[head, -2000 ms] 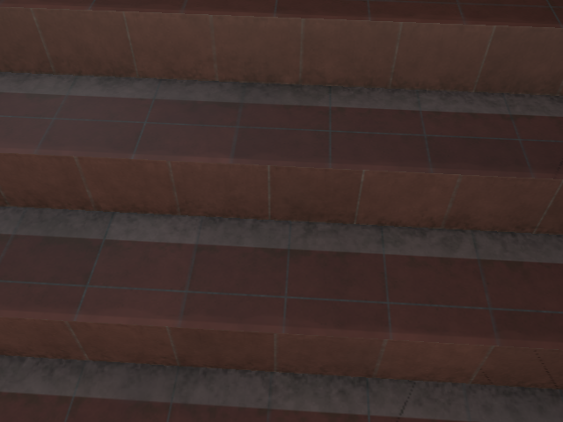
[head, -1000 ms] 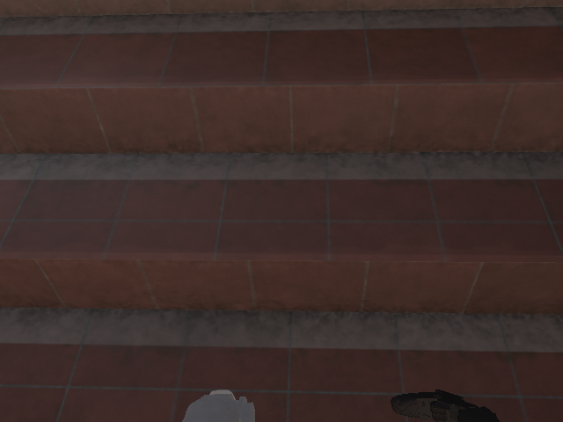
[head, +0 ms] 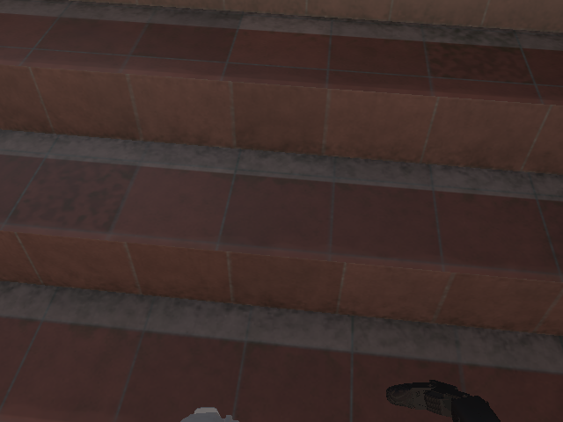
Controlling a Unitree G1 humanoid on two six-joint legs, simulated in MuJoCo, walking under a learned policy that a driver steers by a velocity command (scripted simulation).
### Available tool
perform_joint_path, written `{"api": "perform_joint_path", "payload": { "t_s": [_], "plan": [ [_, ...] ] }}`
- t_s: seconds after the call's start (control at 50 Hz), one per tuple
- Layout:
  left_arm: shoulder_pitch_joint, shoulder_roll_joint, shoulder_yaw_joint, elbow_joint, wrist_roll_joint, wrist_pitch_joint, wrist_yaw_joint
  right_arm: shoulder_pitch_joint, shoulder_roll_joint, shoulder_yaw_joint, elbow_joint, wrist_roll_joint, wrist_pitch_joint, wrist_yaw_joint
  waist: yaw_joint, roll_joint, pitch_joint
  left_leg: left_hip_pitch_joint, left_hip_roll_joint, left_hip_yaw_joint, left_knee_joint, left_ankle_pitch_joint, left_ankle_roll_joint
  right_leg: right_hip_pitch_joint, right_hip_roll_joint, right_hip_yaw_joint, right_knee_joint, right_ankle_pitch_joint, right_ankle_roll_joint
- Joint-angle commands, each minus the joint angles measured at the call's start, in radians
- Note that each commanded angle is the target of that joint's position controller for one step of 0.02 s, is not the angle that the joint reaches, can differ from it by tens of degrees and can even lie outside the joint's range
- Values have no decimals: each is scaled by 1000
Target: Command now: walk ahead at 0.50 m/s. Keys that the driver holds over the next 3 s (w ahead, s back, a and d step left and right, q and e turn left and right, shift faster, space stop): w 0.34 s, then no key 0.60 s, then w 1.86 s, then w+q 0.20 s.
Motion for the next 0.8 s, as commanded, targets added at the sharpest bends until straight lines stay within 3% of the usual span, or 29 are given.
{"api": "perform_joint_path", "payload": {
  "t_s": [0.02,0.04,0.06,0.08,0.1,0.12,0.14,0.16,0.22,0.24,0.26,0.3,0.32,0.38,0.42,0.44,0.46,0.48,0.5,0.54,0.56,0.58,0.6,0.62,0.64,0.68,0.72,0.74,0.8],
  "plan": [
    [94,266,54,-2,-41,-26,6,-151,-29,-14,-132,-10,-29,33,-83,-83,37,371,-141,87,-320,-93,-18,100,-220,84,-3,1411,-213],
    [80,306,75,4,-44,-33,3,-24,-32,-22,-103,-12,-33,37,-133,-119,-36,473,-145,58,-385,-60,-8,222,-235,43,76,1588,-185],
    [44,273,86,-45,-43,-51,13,92,-100,-45,-78,-30,-38,18,-151,-21,-156,777,-110,-53,-339,312,21,73,-200,35,225,1581,-108],
    [124,236,81,-47,-32,-60,2,190,-139,-48,-45,-6,-24,-3,-147,70,-274,1083,-62,-289,-435,192,64,-231,-142,103,348,1432,-100],
    [54,218,84,-60,-33,-47,-13,359,-190,-71,12,-28,1,-22,-258,152,-258,1200,-25,-479,-676,-15,85,-402,-55,140,520,1161,-111],
    [-67,126,79,-61,-27,-22,-43,532,-275,-105,90,-48,2,-24,-315,340,-145,1212,131,-825,-1003,-50,202,-673,91,173,1023,344,-69],
    [-21,179,106,-29,-52,2,-40,618,-310,-131,136,-47,-24,-29,-312,254,-123,1132,169,-990,-1142,-221,172,-747,106,366,1499,364,-75],
    [-136,164,113,-91,-57,0,-11,564,-284,-130,173,-32,-55,-29,-247,221,40,1054,134,-865,-1109,-274,106,-924,137,400,1663,375,-102],
    [-254,100,74,-184,-53,19,43,302,-19,-70,223,-27,-82,-6,-80,-3,21,977,143,-557,-1065,244,44,-1060,114,392,1826,318,-205],
    [-239,92,67,-199,-47,35,51,278,9,-60,235,-49,-87,1,-29,-4,31,944,116,-444,-1087,297,27,-1084,82,356,1794,342,-211],
    [-236,74,58,-196,-43,48,51,256,29,-58,236,-48,-98,-2,-1,27,55,909,72,-341,-1119,256,18,-1107,59,328,1786,296,-216],
    [-279,103,56,-210,-50,58,38,235,0,-72,216,-55,-109,-4,17,40,91,789,16,-175,-1198,163,20,-1061,21,211,1692,238,-184],
    [-331,92,46,-210,-50,63,17,344,-37,-70,248,-84,-106,-6,-21,158,108,809,36,-220,-1258,138,63,-1130,28,124,1999,146,-186],
    [-547,72,3,-335,-62,59,61,499,6,-50,308,-127,-109,-9,-51,73,134,991,89,-232,-1279,127,17,-1407,-13,189,1949,90,-250],
    [-679,135,-1,-418,-60,64,83,550,-41,-51,311,-118,-125,-7,-73,37,65,1048,67,-173,-1304,201,-13,-1327,-86,103,1589,183,-194],
    [-732,147,2,-435,-58,74,89,598,-59,-53,298,-112,-133,-8,-111,94,65,1031,56,-158,-1334,250,-5,-1263,-105,54,1497,215,-153],
    [-826,141,-7,-470,-54,107,75,539,-95,-57,257,-82,-130,17,-103,138,95,857,80,-109,-1471,306,6,-1022,-98,-22,1310,38,-127],
    [-881,122,-13,-485,-52,128,61,616,-94,-54,267,-55,-133,31,-134,173,106,792,100,-127,-1495,302,29,-901,-69,-47,1268,-75,-98],
    [-755,77,-15,-448,-46,131,34,610,-152,-63,242,-18,-144,38,-85,255,101,834,125,-103,-1452,597,48,-781,-29,-97,1283,-43,-67],
    [-599,159,19,-409,-65,100,16,580,-300,-109,234,-13,-171,44,-6,219,84,1096,140,-94,-1283,1443,30,-693,45,-71,999,73,-72],
    [-481,189,39,-392,-74,78,31,579,-308,-126,253,13,-175,39,21,204,14,1198,143,-102,-1182,1531,-13,-544,77,-37,814,128,-87],
    [-379,209,43,-352,-58,69,44,661,-244,-132,268,18,-172,25,-20,138,-177,1062,78,-70,-982,1444,-93,-228,-10,106,864,540,-188],
    [-251,273,62,-328,-57,71,33,697,-154,-116,282,24,-160,24,11,-13,-272,813,-49,-118,-771,787,-135,-12,-141,467,597,380,-278],
    [-61,361,104,-273,-12,91,47,568,-97,-118,247,32,-119,40,108,-191,-261,615,-149,-224,-442,108,-165,16,-294,867,229,91,-345],
    [-94,373,119,-269,-1,62,62,521,-70,-142,260,41,-102,41,95,-139,-155,497,-142,-381,-70,189,-158,-120,-298,957,173,-140,-306],
    [-345,238,99,-251,-46,14,87,477,-18,-131,266,10,-114,-12,-39,-41,29,423,-60,-372,105,243,-141,-417,-221,711,200,-331,-210],
    [-502,72,58,-225,-70,-2,82,454,-22,-120,255,-1,-110,-47,-150,116,32,416,-27,-341,85,213,-133,-534,-161,481,214,-239,-150],
    [-545,28,45,-233,-70,-7,79,471,-16,-114,264,10,-101,-53,-178,111,23,413,-16,-335,45,195,-146,-552,-132,386,202,-142,-122],
    [-479,87,55,-247,-35,-10,61,412,-48,-107,248,13,-92,-48,-152,80,-45,396,2,-263,-60,224,-231,-465,-76,181,209,90,-107]
  ]
}}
